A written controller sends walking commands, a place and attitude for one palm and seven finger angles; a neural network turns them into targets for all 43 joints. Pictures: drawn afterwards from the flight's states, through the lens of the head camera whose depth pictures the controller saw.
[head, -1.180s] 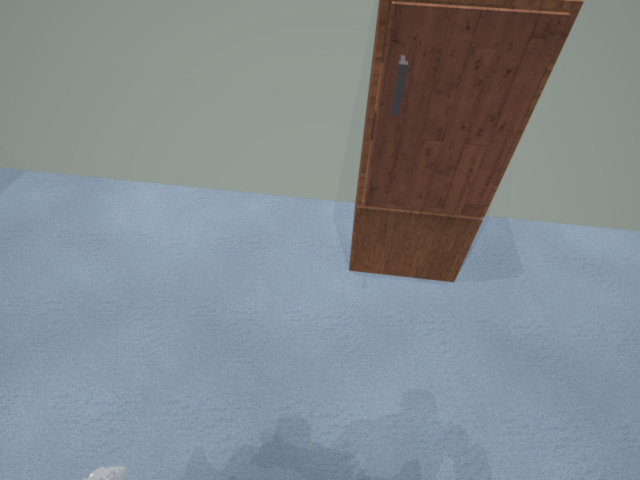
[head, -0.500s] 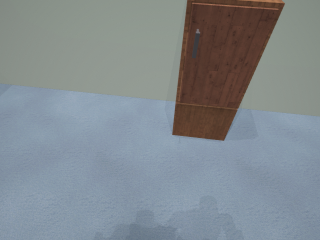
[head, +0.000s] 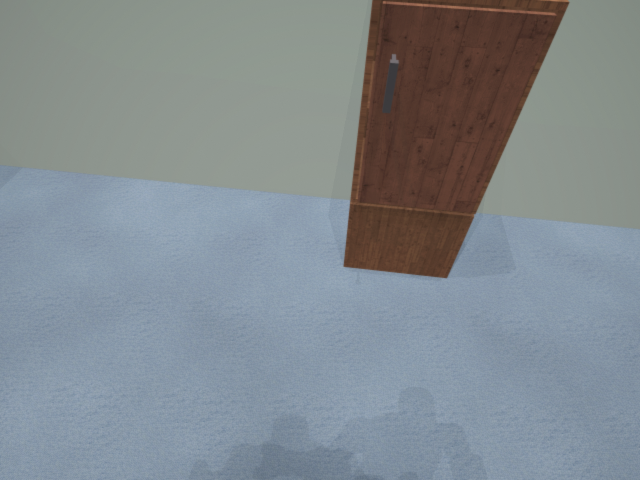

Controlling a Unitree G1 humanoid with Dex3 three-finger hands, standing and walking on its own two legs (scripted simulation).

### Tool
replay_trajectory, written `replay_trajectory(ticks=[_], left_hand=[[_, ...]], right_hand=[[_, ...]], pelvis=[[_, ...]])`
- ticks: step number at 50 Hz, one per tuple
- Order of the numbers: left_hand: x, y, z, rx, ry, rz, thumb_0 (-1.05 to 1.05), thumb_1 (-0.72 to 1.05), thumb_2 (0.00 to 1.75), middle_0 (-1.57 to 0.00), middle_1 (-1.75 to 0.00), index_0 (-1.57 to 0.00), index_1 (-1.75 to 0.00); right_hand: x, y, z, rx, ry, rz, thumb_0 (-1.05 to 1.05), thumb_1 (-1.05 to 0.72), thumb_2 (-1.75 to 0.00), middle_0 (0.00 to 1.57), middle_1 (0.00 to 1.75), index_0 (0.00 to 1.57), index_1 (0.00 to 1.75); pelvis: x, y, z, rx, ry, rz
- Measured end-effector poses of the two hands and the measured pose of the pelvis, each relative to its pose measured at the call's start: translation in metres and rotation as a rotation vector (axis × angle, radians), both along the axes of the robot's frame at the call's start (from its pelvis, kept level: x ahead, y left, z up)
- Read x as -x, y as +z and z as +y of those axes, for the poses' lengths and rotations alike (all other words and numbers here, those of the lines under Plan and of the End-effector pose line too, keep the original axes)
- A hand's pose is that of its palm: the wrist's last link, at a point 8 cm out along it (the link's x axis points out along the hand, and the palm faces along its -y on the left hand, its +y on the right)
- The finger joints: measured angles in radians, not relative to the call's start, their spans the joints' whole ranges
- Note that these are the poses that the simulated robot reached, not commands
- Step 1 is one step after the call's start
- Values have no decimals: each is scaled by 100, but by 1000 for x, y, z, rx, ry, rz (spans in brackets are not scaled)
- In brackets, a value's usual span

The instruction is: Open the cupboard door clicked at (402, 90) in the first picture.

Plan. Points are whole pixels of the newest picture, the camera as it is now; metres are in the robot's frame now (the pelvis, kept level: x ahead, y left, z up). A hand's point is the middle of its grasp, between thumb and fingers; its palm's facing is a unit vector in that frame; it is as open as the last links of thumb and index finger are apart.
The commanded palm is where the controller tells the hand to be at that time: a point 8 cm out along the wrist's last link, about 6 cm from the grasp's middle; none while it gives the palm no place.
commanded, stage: look at it before walking up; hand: left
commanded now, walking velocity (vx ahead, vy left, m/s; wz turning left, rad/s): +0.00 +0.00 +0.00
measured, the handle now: (390, 83) +1.00 -0.12 +0.03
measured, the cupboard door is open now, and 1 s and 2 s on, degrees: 0 0 0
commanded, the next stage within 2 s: walk to a spot facing it in 0.26 s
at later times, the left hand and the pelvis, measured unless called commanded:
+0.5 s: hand out of the picture +0.08 +0.24 -0.16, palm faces -0.04 -0.94 -0.33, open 7.4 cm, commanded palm none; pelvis +0.01 +0.00 +0.00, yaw -2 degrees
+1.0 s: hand out of the picture +0.07 +0.16 -0.17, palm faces -0.22 -0.95 -0.24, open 7.4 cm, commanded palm none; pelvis -0.02 -0.02 -0.01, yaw -16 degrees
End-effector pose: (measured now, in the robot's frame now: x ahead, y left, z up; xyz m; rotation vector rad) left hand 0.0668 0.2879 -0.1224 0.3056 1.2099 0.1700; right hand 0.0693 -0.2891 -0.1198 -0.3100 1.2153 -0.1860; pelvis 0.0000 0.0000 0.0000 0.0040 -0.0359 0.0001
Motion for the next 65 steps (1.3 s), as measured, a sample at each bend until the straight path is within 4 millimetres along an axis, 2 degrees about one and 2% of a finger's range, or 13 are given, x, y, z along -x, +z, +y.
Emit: replay_trajectory(ticks=[25,29,34,40,42,47,52,57,62,65], left_hand=[[-11,0,-3,-14,-1,14,1,90,90,-21,-30,-20,-30],[-10,-10,-16,11,-29,45,1,90,90,-21,-30,-20,-30],[-9,-24,-37,51,-75,67,1,90,90,-21,-30,-20,-30],[-9,-33,-67,59,-115,50,1,90,90,-21,-30,-20,-30],[-4,-31,-74,61,-116,51,1,90,90,-21,-30,-20,-30],[1,-18,-83,72,-144,93,1,90,90,-21,-30,-21,-30],[-10,-13,-79,75,-191,98,1,90,90,-21,-30,-21,-30],[-32,-15,-63,71,-241,74,1,90,90,-21,-30,-21,-30],[-61,-26,-40,79,-305,48,1,90,90,-21,-30,-21,-30],[-82,-31,-31,87,-350,37,1,90,90,-21,-30,-20,-30]], right_hand=[[-18,-1,-2,2,-18,-33,0,-90,-90,21,30,20,30],[-7,-9,7,-21,-67,-50,0,-90,-90,20,30,20,30],[20,-25,16,-63,-135,-39,0,-90,-90,20,30,20,30],[51,-54,10,-114,-210,-9,0,-90,-90,21,30,20,30],[58,-54,8,-119,-229,12,0,-90,-90,21,30,20,30],[67,-36,5,-115,-270,0,1,-91,-90,20,30,20,30],[72,-21,3,-85,-322,-35,1,-91,-90,20,30,20,30],[72,-10,9,-45,-364,-82,0,-91,-90,20,30,20,30],[76,0,29,2,-405,-145,0,-91,-90,20,30,20,30],[93,6,48,23,-437,-152,0,-91,-90,20,30,20,30]], pelvis=[[-8,-2,-4,-1,-36,9],[-4,-7,-4,-5,-78,16],[4,-17,-8,-23,-131,20],[12,-34,-22,-21,-191,9],[15,-31,-24,-17,-199,13],[18,-14,-25,-24,-248,38],[18,-7,-18,-31,-307,59],[17,-6,-2,-23,-365,67],[17,-12,24,-4,-425,76],[18,-13,37,-4,-465,64]])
